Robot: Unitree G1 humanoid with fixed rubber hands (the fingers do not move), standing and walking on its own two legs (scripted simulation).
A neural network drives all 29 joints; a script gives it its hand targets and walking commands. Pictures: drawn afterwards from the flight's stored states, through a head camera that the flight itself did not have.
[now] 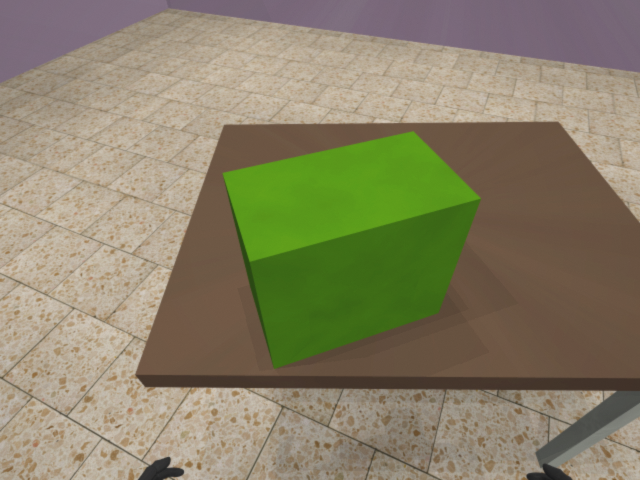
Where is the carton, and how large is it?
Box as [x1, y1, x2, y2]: [223, 131, 480, 368]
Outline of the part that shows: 413,131 223,173 250,287 274,368 438,312 480,198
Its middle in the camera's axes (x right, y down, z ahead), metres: +0.04 +0.02 +0.60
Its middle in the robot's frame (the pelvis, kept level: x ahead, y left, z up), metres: +0.45 +0.00 +0.02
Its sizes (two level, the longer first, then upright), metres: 0.296 0.171 0.260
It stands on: a table, 0.65 m high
